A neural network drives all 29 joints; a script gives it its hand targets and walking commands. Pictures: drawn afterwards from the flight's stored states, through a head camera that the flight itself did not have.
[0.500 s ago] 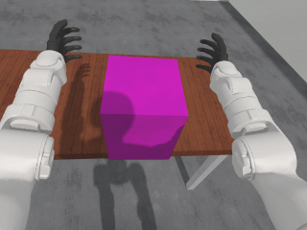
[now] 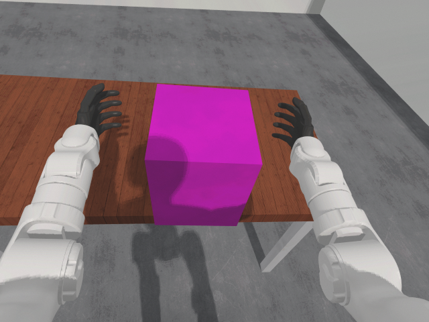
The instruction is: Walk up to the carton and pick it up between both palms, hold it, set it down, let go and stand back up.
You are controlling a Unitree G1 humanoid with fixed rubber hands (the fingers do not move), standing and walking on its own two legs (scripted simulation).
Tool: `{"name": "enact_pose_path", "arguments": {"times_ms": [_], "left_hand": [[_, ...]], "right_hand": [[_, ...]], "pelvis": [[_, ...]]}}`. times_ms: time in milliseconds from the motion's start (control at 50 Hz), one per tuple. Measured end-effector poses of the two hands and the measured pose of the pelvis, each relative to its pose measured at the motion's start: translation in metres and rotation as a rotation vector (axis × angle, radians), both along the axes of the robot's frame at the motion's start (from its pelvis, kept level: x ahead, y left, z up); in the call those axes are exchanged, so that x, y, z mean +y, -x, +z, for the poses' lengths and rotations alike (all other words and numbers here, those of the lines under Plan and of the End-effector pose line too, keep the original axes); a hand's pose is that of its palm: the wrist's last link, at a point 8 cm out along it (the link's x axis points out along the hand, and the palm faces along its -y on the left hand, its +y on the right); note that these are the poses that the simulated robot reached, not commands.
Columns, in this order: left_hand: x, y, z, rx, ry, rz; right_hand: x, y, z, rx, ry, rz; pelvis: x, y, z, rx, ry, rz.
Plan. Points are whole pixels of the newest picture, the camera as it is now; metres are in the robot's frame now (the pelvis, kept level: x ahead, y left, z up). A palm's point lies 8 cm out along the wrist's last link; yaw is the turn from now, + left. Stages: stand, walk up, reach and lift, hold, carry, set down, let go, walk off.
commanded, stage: set down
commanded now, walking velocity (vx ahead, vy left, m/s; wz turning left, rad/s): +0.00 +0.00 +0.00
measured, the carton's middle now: (199, 160) +0.46 +0.01 +0.00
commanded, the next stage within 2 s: none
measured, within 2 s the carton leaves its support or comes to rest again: neither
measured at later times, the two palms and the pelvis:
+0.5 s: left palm (86, 169) +0.38 +0.22 +0.07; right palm (296, 175) +0.37 -0.17 +0.08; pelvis +0.00 -0.01 +0.00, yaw +0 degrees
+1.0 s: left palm (83, 220) +0.31 +0.22 +0.01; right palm (298, 219) +0.30 -0.18 +0.03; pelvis +0.02 -0.01 +0.00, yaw -1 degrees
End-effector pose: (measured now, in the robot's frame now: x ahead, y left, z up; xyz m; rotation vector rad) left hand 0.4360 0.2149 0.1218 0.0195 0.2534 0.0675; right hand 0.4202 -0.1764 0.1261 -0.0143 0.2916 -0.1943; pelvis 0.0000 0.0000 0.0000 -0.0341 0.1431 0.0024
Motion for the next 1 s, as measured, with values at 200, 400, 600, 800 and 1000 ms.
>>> {"name": "enact_pose_path", "arguments": {"times_ms": [200, 400, 600, 800, 1000], "left_hand": [[0.0, 0.016, -0.01, -0.016, 0.006, 0.005], [0.005, 0.042, -0.031, -0.001, 0.012, 0.009], [0.005, 0.07, -0.063, 0.017, 0.02, 0.012], [0.009, 0.097, -0.081, 0.023, 0.013, 0.007], [0.008, 0.13, -0.107, 0.043, 0.011, 0.001]], "right_hand": [[0.006, 0.01, -0.009, -0.039, -0.006, 0.003], [0.006, 0.037, -0.033, -0.035, -0.015, -0.011], [0.003, 0.063, -0.058, -0.036, -0.025, -0.011], [0.004, 0.089, -0.077, -0.035, -0.038, 0.003], [0.0, 0.12, -0.099, -0.023, -0.036, 0.01]], "pelvis": [[-0.002, 0.004, -0.001, -0.003, -0.001, -0.01], [-0.005, -0.001, 0.001, -0.074, -0.007, 0.002], [-0.008, -0.006, 0.001, -0.093, -0.011, -0.008], [-0.01, -0.015, 0.001, -0.113, -0.015, -0.007], [-0.013, -0.024, 0.001, -0.128, -0.019, -0.012]]}}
